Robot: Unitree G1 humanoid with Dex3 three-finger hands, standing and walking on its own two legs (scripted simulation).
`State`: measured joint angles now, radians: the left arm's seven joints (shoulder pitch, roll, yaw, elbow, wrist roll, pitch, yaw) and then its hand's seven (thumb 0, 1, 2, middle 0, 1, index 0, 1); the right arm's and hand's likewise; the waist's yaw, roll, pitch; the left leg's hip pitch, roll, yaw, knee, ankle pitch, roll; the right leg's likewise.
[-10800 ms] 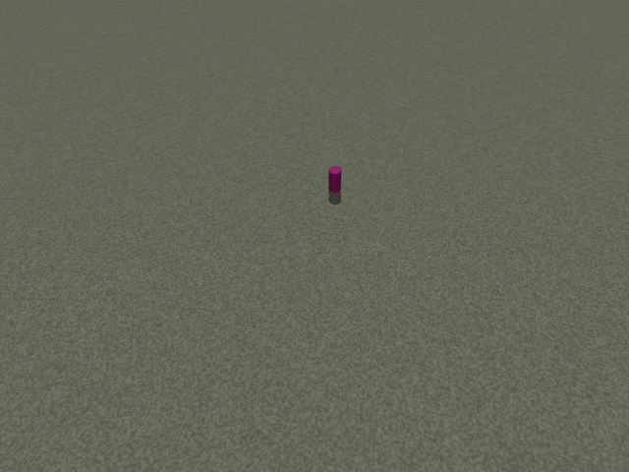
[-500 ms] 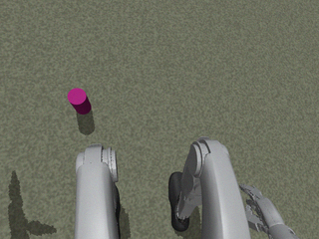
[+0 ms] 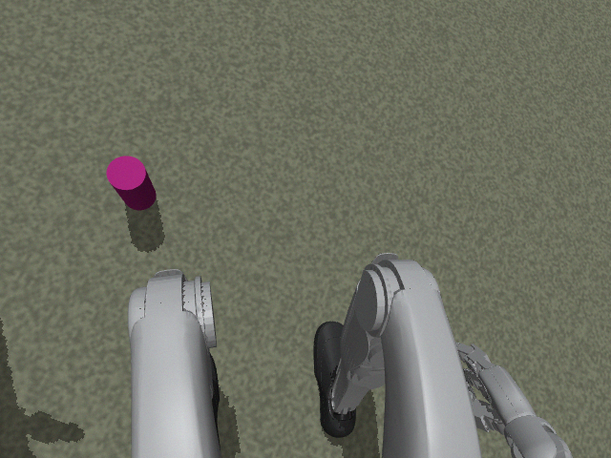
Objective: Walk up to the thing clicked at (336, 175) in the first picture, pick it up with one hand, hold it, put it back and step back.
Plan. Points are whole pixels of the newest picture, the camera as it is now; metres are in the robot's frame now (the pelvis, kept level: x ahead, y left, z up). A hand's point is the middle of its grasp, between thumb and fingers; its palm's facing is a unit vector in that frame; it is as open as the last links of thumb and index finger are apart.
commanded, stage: approach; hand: left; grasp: from the side
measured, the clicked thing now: (133, 185) +0.50 +0.25 -0.29
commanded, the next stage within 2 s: close in in 0.34 s
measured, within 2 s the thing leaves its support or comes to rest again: neither
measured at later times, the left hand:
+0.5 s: hand (73, 201) +0.44 +0.31 -0.20, palm faces +0.17 -0.99 +0.03, open 17.6 cm
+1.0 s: hand (123, 204) +0.45 +0.25 -0.24, palm faces +0.20 -0.98 -0.01, open 17.3 cm
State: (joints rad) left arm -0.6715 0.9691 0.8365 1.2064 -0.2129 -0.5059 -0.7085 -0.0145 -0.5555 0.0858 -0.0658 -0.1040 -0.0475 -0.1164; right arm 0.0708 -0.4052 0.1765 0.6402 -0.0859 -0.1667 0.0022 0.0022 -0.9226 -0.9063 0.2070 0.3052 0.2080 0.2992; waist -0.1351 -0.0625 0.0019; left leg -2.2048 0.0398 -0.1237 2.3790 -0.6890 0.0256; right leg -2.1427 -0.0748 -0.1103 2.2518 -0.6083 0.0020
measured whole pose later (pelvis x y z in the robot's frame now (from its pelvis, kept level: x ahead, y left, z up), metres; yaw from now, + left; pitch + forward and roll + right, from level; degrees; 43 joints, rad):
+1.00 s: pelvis -0.02 +0.02 -0.06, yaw -9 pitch +12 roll -18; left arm -0.70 0.92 0.56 1.57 -0.11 -1.11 -0.15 -0.02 -0.50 0.07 -0.05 -0.07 -0.05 -0.07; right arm -0.15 -0.42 0.55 0.55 -0.38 0.01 0.11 0.00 -0.94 -0.91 0.21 0.30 0.21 0.30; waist -0.28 -0.27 0.34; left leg -2.21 0.05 -0.35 2.66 -0.71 0.03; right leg -2.06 0.00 -0.27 2.36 -0.53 0.05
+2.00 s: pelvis -0.01 +0.02 -0.05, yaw -10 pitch +13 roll -20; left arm -0.79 0.98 0.46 1.62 -0.03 -1.14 0.05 -0.02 0.18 0.72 -0.56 -0.74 -0.79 -0.81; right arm -0.21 -0.38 0.58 0.56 -0.41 0.05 0.13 -0.01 -0.88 -0.89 0.21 0.30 0.21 0.30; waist -0.29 -0.29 0.34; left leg -2.21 0.04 -0.39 2.64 -0.73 0.02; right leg -2.05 0.00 -0.30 2.32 -0.55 0.05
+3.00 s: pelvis -0.01 +0.01 -0.03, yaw -5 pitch +23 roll -14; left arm -0.73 0.71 0.45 1.11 -0.07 -0.76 -0.09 -0.05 -0.11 1.11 -0.74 -1.04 -1.39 -1.47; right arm 0.03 -0.35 0.29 0.59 -0.21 0.08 0.13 0.00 -0.89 -0.89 0.21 0.30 0.21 0.30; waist -0.22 -0.10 0.10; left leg -2.26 0.04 -0.22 2.51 -0.69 0.04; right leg -2.14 -0.04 -0.18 2.30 -0.57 0.03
